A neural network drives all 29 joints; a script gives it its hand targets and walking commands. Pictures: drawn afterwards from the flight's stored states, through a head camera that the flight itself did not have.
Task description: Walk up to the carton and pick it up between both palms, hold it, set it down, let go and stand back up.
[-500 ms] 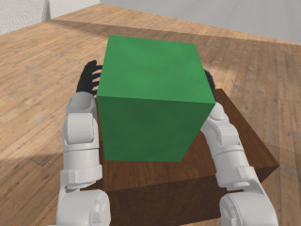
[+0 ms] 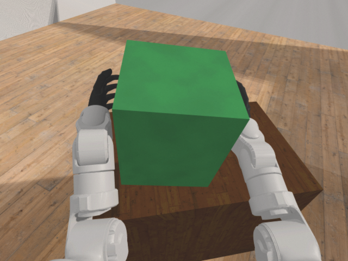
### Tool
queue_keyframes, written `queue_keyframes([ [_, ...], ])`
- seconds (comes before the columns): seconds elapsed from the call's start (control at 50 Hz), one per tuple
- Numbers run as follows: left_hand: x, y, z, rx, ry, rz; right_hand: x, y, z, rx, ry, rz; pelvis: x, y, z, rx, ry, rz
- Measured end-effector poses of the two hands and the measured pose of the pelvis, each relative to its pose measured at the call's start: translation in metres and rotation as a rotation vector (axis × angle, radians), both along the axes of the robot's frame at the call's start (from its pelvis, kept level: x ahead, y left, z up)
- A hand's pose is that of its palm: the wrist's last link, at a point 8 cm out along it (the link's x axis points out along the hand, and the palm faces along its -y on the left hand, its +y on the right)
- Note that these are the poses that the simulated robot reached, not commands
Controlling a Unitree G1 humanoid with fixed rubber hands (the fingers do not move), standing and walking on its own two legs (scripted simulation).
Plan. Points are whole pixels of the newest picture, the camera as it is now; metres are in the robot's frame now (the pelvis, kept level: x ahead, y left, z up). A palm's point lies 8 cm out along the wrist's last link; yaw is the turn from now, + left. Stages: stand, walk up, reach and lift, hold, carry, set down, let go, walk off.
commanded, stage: hold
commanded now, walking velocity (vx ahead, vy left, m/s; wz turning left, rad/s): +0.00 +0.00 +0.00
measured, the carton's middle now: (171, 120) +0.36 +0.00 +0.16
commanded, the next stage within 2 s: none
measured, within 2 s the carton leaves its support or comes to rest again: neither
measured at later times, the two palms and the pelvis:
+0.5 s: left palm (98, 107) +0.36 +0.15 +0.20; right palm (236, 115) +0.36 -0.15 +0.18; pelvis +0.00 +0.00 +0.00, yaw +0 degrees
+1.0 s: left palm (100, 106) +0.36 +0.15 +0.21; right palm (239, 116) +0.36 -0.15 +0.18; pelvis +0.00 +0.00 +0.00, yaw +0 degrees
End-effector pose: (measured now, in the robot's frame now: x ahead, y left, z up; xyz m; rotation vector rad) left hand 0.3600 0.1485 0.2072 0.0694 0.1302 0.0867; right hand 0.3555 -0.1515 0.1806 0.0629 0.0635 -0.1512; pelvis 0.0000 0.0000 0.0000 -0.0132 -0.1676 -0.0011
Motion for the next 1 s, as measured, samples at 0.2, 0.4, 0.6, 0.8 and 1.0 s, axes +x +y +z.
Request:
queue_keyframes([
  [0.2, 0.0009, -0.0017, 0.0015, -0.001, -0.004, -0.005, -0.0002, -0.0018, 0.0024, 0.001, -0.005, -0.004, -0.0008, -0.0012, 0.0, 0.001, 0.003, -0.001],
  [0.4, 0.0022, 0.0026, 0.0, -0.005, 0.005, 0.005, 0.0038, 0.0023, 0.0024, -0.005, 0.004, 0.005, 0.0003, -0.0011, 0.0001, 0.002, 0.003, -0.003],
  [0.6, 0.0022, 0.0034, -0.0029, -0.004, -0.004, -0.003, 0.0025, 0.003, 0.0001, -0.001, -0.006, 0.0, 0.0029, 0.001, -0.0001, -0.002, 0.003, 0.003],
  [0.8, 0.0005, 0.0011, -0.0013, -0.002, 0.003, -0.004, -0.0004, 0.0009, 0.0002, -0.005, 0.002, -0.005, 0.0006, 0.0017, -0.0001, 0.0, -0.004, -0.003],
  [1.0, 0.0013, -0.0015, 0.0007, 0.004, 0.003, -0.002, 0.0008, -0.0014, -0.0004, 0.001, 0.001, -0.003, -0.0009, 0.0005, 0.0001, 0.001, 0.003, -0.004],
])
